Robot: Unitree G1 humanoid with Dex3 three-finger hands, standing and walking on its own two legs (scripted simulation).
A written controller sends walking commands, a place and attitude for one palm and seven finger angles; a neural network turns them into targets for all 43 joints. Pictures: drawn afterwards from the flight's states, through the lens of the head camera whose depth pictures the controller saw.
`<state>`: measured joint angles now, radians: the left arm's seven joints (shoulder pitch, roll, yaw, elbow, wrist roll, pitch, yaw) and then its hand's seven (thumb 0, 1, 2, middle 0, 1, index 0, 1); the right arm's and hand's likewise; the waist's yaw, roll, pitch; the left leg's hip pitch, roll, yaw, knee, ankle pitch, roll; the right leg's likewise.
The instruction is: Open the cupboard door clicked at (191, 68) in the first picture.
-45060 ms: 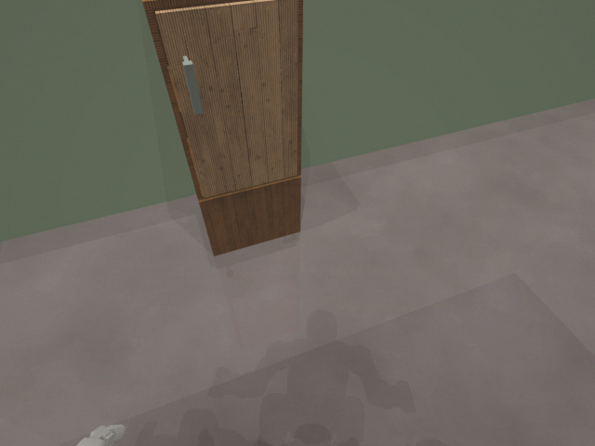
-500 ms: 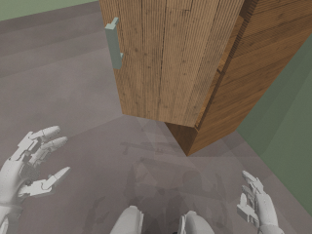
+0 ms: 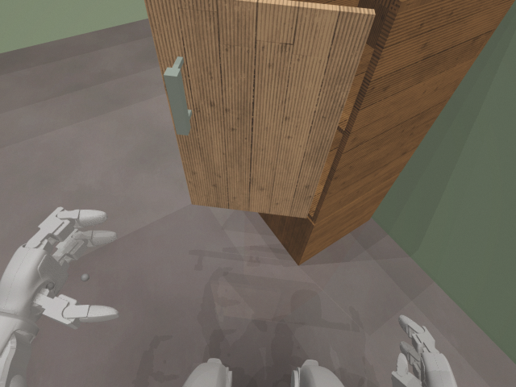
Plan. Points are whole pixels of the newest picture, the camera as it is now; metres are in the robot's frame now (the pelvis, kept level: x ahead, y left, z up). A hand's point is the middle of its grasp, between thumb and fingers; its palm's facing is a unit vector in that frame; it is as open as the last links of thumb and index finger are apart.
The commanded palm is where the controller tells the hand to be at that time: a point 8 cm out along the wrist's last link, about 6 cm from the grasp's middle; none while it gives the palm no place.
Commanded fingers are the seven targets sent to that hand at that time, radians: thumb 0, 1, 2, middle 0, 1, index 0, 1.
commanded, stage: raise the hand with hooked fingers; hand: left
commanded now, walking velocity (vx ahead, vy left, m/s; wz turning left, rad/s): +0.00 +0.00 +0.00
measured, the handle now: (181, 97) +0.59 +0.19 +0.08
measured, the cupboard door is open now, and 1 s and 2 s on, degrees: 50 50 50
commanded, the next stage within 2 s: move the hooked fingers beside the handle in 0.98 s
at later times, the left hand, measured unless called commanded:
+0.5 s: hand (63, 223) +0.30 +0.28 +0.10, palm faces -0.03 -1.00 -0.05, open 14.0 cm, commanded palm +0.27 +0.33 +0.10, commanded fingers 0.00 -0.50 0.30 -0.30 -1.20 -0.30 -1.20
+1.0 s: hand (79, 220) +0.31 +0.26 +0.10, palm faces -0.02 -1.00 -0.04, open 14.0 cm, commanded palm +0.28 +0.31 +0.10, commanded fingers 0.00 -0.50 0.30 -0.30 -1.20 -0.30 -1.20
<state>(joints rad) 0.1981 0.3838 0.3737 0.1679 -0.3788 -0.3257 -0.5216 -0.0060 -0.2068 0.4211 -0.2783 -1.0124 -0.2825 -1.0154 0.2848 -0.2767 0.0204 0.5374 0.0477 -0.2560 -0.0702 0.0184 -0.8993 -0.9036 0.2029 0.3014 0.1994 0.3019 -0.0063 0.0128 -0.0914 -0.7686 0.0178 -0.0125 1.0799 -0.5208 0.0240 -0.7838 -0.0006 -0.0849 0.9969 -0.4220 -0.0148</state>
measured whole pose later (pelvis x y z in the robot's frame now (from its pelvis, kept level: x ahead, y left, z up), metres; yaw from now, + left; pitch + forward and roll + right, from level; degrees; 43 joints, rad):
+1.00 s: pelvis +0.02 +0.00 +0.02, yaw +0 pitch +11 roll -2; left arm -0.04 0.43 0.43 0.40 -0.37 -0.25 -0.55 -0.02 -0.50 0.30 -0.30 -1.20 -0.30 -1.20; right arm 0.29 -0.27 0.04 0.52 0.05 -0.17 -0.08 0.02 -0.90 -0.90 0.20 0.30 0.20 0.30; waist -0.01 0.03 -0.09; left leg -0.64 0.02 0.00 0.93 -0.48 0.02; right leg -0.66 0.01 -0.07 0.86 -0.38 -0.02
